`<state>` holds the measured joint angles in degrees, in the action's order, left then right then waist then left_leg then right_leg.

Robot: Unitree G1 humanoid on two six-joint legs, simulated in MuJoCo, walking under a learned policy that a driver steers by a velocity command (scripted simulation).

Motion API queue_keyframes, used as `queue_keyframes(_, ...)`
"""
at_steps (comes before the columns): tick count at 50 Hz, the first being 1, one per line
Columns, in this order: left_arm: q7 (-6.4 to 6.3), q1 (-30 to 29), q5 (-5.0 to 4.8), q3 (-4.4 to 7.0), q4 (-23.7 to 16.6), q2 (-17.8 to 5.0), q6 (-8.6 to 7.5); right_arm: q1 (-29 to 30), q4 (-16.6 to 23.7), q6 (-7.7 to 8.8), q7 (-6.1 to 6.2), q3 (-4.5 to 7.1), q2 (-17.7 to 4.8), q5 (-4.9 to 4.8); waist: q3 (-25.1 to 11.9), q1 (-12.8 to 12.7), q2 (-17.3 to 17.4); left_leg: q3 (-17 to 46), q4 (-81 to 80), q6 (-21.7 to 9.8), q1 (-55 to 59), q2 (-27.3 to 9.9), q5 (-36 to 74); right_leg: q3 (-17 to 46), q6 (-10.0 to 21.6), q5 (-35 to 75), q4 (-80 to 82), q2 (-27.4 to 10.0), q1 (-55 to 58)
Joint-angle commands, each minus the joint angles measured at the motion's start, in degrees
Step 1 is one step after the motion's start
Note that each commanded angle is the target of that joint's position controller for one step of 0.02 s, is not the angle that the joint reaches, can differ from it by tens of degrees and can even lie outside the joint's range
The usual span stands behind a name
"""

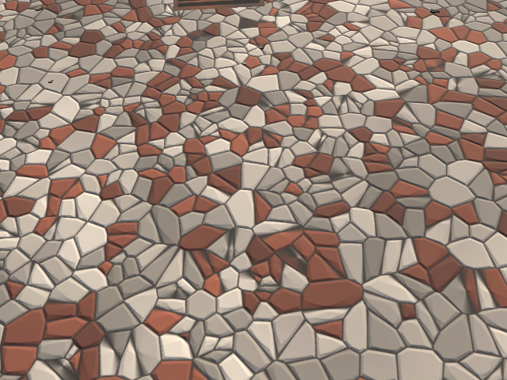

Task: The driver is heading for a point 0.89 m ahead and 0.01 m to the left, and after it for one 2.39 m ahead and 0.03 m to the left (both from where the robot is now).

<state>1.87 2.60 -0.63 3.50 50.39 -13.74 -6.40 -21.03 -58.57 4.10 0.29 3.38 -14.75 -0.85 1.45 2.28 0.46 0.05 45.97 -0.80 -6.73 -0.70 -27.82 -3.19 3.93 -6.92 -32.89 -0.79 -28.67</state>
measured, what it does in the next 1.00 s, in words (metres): walks ahead: left foot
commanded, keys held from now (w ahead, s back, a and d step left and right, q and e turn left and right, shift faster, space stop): w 1.00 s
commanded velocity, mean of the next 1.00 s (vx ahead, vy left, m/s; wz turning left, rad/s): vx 0.50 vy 0.00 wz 0.00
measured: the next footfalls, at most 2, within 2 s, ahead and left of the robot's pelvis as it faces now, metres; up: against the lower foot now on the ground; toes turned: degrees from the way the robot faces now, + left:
left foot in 0.52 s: +0.46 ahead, +0.14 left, +0.00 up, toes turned +3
right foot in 1.08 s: +0.77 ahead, -0.10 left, +0.00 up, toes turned -3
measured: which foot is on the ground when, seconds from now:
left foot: up 0.00-0.50, down 0.52-1.00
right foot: down 0.00-0.52, up 0.54-1.00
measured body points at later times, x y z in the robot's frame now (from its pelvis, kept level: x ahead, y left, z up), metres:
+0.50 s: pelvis +0.28 +0.03 +0.00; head +0.31 +0.03 +0.45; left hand +0.23 +0.30 -0.14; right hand +0.50 -0.20 -0.09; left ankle +0.43 +0.14 -0.72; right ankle +0.11 -0.10 -0.72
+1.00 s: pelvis +0.55 +0.03 +0.02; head +0.57 +0.03 +0.47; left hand +0.75 +0.27 -0.09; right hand +0.52 -0.23 -0.12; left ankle +0.43 +0.14 -0.72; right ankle +0.73 -0.11 -0.69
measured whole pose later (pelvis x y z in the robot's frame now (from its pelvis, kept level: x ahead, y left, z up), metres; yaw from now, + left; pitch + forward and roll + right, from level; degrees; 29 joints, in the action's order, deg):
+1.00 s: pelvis +0.55 +0.03 +0.02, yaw +0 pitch +2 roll +2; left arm 1.4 1.2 -1.1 3.2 49.9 -13.4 -4.4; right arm -21.4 -57.9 4.5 0.3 3.7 -13.8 -0.8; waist 0.1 4.5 -2.1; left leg -3.5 12.3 -1.3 2.6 2.3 -17.2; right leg -0.1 1.7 1.6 -31.5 -4.9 -34.8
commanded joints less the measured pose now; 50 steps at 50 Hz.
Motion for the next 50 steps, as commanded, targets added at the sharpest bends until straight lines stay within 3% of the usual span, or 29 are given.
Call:
queue_keyframes(1,-0.4,18.42,-0.07,2.46,2.42,-9.7,-0.04,1.6,5.45,3.51,-0.67,0.64,-6.72,-2.01,-14.1,-8.16,-10.44,6.22,32.14,-2.87,-38.91,-0.82,-0.21,36.0,11.82,-10.95,16.05,-19.67,44.6)
queue_keyframes(2,-0.43,13.41,0.22,1.8,1.08,-7.99,-0.06,4.87,6.23,3.7,-0.28,0.64,-6.88,-1.82,-9.92,-6.45,-5.26,4.59,29.85,-3.14,-37.07,-4.08,5.43,28.64,10.3,-4.98,17.05,-17.66,36.13)
queue_keyframes(3,-0.25,10.22,0.74,1.27,0.66,-6.24,-0.1,6.54,6.37,3.35,0.11,1.06,-6.55,-0.83,-6.37,-4.79,-3.09,4.04,26.06,-2.99,-34.39,-5.99,9.01,23.46,9.52,-0.05,18.79,-15.57,28.33)
queue_keyframes(5,0.0,9.42,1.34,0.73,1.28,-4.57,-0.32,4.23,5.98,1.72,0.25,1.27,-4.51,-0.44,-4.89,-1.89,-4.84,4.37,21.83,-2.88,-28.54,-7.99,12.24,18.21,9.01,2.81,22.07,-13.14,21.44)
queue_keyframes(7,-0.39,11.21,0.94,1.06,2.3,-6.13,-0.57,4.46,6.16,0.66,0.42,1.18,-3.09,-0.3,-2.96,-1.13,-4.29,3.68,17.9,-2.05,-29.01,-8.59,13.88,15.01,9.76,5.47,24.44,-12.71,19.01)
queue_keyframes(9,-1.14,13.07,0.91,1.46,2.95,-7.74,-0.53,8.47,7.6,0.3,0.53,1.31,-3.34,0.24,-1.23,-1.7,-3.04,3.43,12.27,-0.77,-32.83,-8.86,18.67,13.15,10.08,7.83,25.84,-12.84,19.59)
queue_keyframes(11,-1.77,14.7,0.71,1.44,3.44,-7.87,-0.13,12.31,8.83,0.35,0.37,1.32,-3.07,0.51,-0.35,-2.56,-2.97,3.02,5.74,0.06,-35.03,-8.61,24.63,10.93,9.26,8.85,26.37,-12.06,21.0)
queue_keyframes(15,-2.28,17.9,0.17,1.37,4.35,-8.17,0.32,19.86,10.72,0.79,-0.41,0.69,-1.78,0.13,1.45,-4.94,-3.69,0.52,-7.11,0.21,-32.62,-6.22,33.62,6.52,7.28,8.1,26.86,-10.02,22.2)
queue_keyframes(19,-2.4,21.81,-0.2,1.63,6.22,-8.55,1.19,25.95,12.84,1.23,-1.61,0.17,-1.82,-0.39,3.61,-6.93,-3.87,-0.24,-13.51,-0.55,-33.47,-4.78,32.08,6.17,7.11,7.9,24.58,-12.28,28.57)
queue_keyframes(21,-2.62,22.14,-0.39,1.98,6.78,-9.04,1.76,27.08,13.86,1.62,-2.34,0.18,-2.46,-0.52,3.93,-6.41,-4.4,-0.05,-15.45,-1.85,-33.31,-4.36,28.58,6.63,6.56,10.34,22.27,-14.15,32.04)
queue_keyframes(23,-2.8,20.72,-0.49,2.37,6.66,-9.93,2.24,24.29,13.61,1.95,-2.72,0.76,-4.17,-0.58,2.11,-4.07,-5.57,-1.06,-16.81,-3.44,-27.81,-2.82,24.56,6.47,5.41,18.69,18.51,-14.93,33.81)
queue_keyframes(24,-2.84,19.26,-0.53,2.5,6.32,-10.38,2.5,19.88,12.51,2.07,-2.66,1.54,-5.65,-0.44,-0.72,-1.33,-6.27,-2.78,-17.41,-4.49,-20.81,-0.85,23.57,5.36,4.55,28.36,13.5,-14.05,33.57)
queue_keyframes(25,-2.83,18.3,-0.42,2.08,5.97,-9.32,2.79,10.61,9.54,2.05,-2.37,2.96,-8.07,-0.25,-6.04,3.03,-5.42,-4.0,-17.83,-6.09,-8.34,0.85,24.51,3.06,3.06,34.06,3.07,-11.08,30.66)
queue_keyframes(26,-2.84,18.67,0.41,1.18,4.69,-7.5,2.82,-0.23,7.08,1.98,-1.83,4.28,-12.24,0.49,-14.38,6.46,-0.09,5.97,-15.84,-9.58,9.9,-7.92,25.72,0.5,0.94,21.44,-14.27,-7.7,18.82)
queue_keyframes(27,-2.14,25.89,0.5,-1.11,4.31,0.49,1.5,-4.87,5.48,1.7,-1.98,5.16,-16.64,0.69,-22.23,2.85,15.33,34.17,-22.31,-19.16,29.98,-21.38,14.54,1.34,-2.93,-15.15,-35.79,3.48,-4.84)
queue_keyframes(28,-1.82,22.76,-0.74,-0.16,4.83,-4.13,-0.04,-4.52,5.79,1.65,-2.0,3.52,-11.39,0.28,-23.15,4.5,12.5,41.55,-28.15,-18.22,30.14,-21.48,9.33,9.84,-2.11,-25.6,-43.68,2.47,-11.74)
queue_keyframes(29,-1.68,17.28,-2.07,0.78,2.96,-7.7,-0.91,0.56,6.59,1.85,-1.83,2.74,-8.83,0.08,-14.73,3.93,9.94,32.86,-28.53,-15.36,23.38,-19.63,11.35,9.4,-1.05,-22.1,-45.43,-0.62,-16.14)
queue_keyframes(30,-2.07,13.8,-2.03,0.79,2.11,-7.94,-1.15,5.4,7.87,1.94,-1.75,2.14,-7.21,0.36,-10.12,2.28,4.83,25.45,-29.53,-13.82,14.69,-17.6,16.94,7.71,-0.73,-16.69,-43.05,-3.84,-14.61)
queue_keyframes(31,-2.49,12.14,-1.08,1.2,1.92,-7.62,-0.85,8.66,8.19,2.09,-1.93,1.69,-5.64,0.95,-6.4,0.49,2.42,20.39,-31.25,-13.1,6.49,-15.65,21.99,7.08,-0.86,-13.22,-39.16,-5.75,-11.94)
queue_keyframes(33,-2.72,14.59,-0.62,1.46,2.47,-5.59,0.81,9.96,7.7,2.42,-2.2,1.12,-3.74,1.57,-4.99,-2.64,4.22,15.15,-34.55,-12.45,-0.95,-13.19,24.58,7.53,-0.78,-10.12,-34.67,-7.79,-5.7)
queue_keyframes(35,-2.84,14.4,-0.48,1.35,2.3,-4.04,1.88,8.36,6.73,2.65,-1.82,1.44,-5.17,1.18,-3.17,-3.37,3.85,12.27,-37.26,-13.3,-3.73,-12.85,25.8,6.86,-1.49,-8.36,-30.57,-8.45,-5.87)
queue_keyframes(37,-2.93,10.3,0.04,1.52,0.83,-4.42,2.22,6.68,6.06,2.6,-1.03,1.83,-6.86,1.14,-1.33,-2.85,2.62,10.5,-38.99,-13.62,-3.41,-12.94,26.9,6.65,-2.68,-3.17,-24.86,-8.76,-9.65)
queue_keyframes(39,-2.74,6.53,0.33,1.54,-0.32,-4.29,2.16,5.07,5.52,2.26,-0.39,1.84,-7.18,0.95,-0.38,-1.99,2.34,8.35,-39.7,-12.75,-2.08,-12.19,27.54,6.34,-3.43,3.29,-18.38,-8.53,-11.81)
queue_keyframes(43,-1.94,-0.86,-0.01,0.92,-2.15,-3.08,1.7,1.87,4.38,1.88,0.11,1.76,-7.53,0.38,1.35,0.29,2.89,3.72,-40.04,-10.67,-0.8,-10.1,27.45,3.94,-3.59,12.65,-5.78,-6.14,-9.54)
queue_keyframes(47,-0.81,-7.02,-0.53,0.36,-4.31,-3.17,1.35,-2.1,2.34,1.09,0.18,1.99,-8.02,0.0,3.36,2.37,2.96,3.32,-37.79,-10.51,5.47,-12.32,27.43,3.14,-3.0,11.01,0.44,-4.73,-10.31)
queue_keyframes(50,0.16,-7.57,-0.71,0.5,-5.5,-4.49,0.77,-2.29,1.58,0.24,0.49,2.51,-8.9,-0.26,3.29,1.18,3.96,4.04,-34.01,-9.47,10.34,-14.88,32.3,3.08,-0.98,5.26,3.21,-3.89,-8.87)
